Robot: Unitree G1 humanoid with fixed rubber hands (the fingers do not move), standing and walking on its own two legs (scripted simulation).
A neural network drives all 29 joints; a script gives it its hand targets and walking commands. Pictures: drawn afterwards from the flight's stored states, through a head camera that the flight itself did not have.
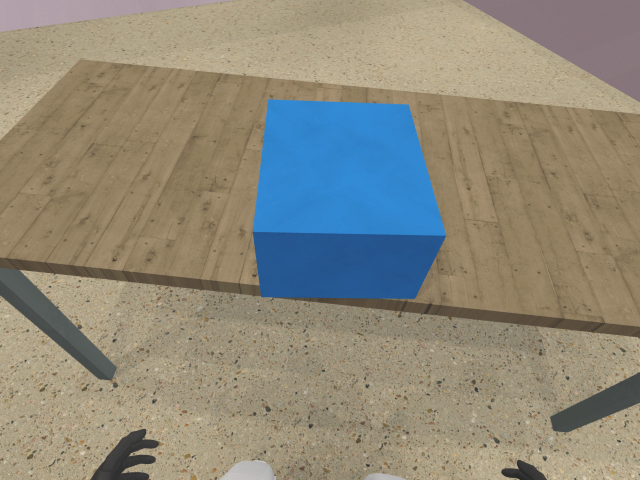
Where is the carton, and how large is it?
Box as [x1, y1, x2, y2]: [253, 99, 445, 298]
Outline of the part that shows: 268,99 253,225 253,237 261,296 414,298 445,236 445,233 408,105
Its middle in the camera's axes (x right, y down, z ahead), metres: +0.03 -0.07 +0.62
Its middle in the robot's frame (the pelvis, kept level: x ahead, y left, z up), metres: +0.51 +0.00 +0.03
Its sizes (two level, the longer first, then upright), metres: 0.287 0.238 0.157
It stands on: a table, 0.71 m high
